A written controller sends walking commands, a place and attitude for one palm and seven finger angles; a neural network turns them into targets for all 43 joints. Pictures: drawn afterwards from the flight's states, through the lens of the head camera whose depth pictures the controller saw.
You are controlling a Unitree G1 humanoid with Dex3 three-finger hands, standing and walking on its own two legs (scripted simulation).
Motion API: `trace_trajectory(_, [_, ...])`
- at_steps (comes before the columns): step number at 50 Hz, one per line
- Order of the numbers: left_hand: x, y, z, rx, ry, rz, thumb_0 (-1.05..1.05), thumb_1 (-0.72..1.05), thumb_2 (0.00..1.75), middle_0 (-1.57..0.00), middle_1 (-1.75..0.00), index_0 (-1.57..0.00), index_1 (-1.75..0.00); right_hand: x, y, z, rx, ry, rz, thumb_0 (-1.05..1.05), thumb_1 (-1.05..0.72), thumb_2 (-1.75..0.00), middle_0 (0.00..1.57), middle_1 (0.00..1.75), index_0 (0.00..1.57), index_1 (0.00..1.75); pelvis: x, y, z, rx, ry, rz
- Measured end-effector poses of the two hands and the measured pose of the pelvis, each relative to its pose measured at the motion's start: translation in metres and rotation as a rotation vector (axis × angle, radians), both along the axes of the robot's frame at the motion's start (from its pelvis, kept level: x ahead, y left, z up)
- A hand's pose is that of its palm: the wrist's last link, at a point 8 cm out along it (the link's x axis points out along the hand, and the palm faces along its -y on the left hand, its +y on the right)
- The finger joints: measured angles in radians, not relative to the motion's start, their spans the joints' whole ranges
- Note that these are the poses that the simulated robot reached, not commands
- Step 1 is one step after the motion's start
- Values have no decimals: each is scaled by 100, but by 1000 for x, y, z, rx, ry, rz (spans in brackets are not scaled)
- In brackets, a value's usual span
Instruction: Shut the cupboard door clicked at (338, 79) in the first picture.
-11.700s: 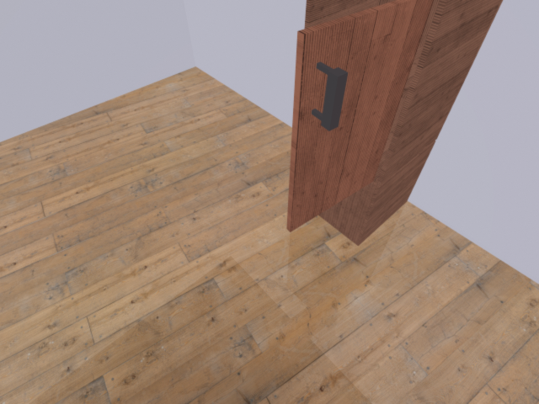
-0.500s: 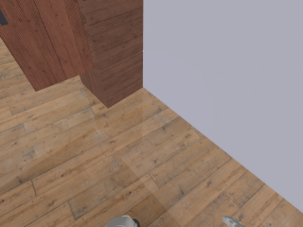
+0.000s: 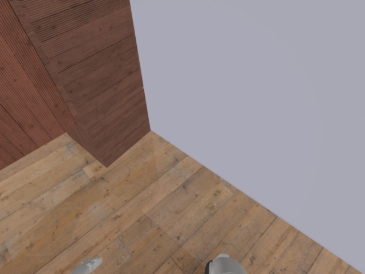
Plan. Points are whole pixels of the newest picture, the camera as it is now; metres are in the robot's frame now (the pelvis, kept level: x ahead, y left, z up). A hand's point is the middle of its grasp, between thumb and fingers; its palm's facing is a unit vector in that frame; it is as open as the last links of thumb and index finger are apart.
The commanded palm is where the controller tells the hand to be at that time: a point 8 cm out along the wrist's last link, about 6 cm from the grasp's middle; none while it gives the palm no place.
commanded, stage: turn to face it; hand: left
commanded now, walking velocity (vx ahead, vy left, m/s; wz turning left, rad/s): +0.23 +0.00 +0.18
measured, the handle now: out of the picture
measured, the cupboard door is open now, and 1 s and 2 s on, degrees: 84 84 84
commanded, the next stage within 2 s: take the last steps up to it in 1.28 s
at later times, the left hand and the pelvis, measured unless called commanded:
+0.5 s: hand (103, 258) +0.19 +0.21 -0.20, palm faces +0.26 -0.95 -0.17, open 7.3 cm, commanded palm none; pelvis +0.17 +0.02 -0.02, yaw +14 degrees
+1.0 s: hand (89, 246) +0.21 +0.24 -0.16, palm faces +0.44 -0.86 -0.26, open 7.4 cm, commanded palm none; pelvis +0.21 +0.01 +0.00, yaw +28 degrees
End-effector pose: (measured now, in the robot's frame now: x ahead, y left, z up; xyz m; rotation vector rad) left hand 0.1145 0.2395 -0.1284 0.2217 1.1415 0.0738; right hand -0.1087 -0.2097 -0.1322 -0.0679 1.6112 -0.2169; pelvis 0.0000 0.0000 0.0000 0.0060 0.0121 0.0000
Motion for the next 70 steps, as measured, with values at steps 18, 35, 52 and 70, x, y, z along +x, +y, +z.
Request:
trace_trajectory(18, [81,-20,-3,-20,-24,201,-4,96,90,-20,-30,-20,-30,299,-37,-2,-20,-264,217,1,-91,-90,20,30,19,29,131,-19,4,-12,-18,160])
trace_trajectory(35, [46,61,-17,-6,114,428,0,91,90,-20,-30,-20,-30,469,35,20,-71,-456,525,0,-91,-90,20,30,20,29,180,37,-1,-43,19,317])
trace_trajectory(52, [74,32,7,50,15,544,0,91,90,-20,-30,-20,-30,460,6,-4,10,-265,581,1,-90,-90,21,30,20,30,208,-2,2,-30,11,505])
trace_trajectory(70, [7,-66,13,15,96,802,0,92,90,-20,-30,-20,-30,553,5,-3,37,-276,805,1,-91,-90,20,30,19,29,236,-38,10,40,10,707])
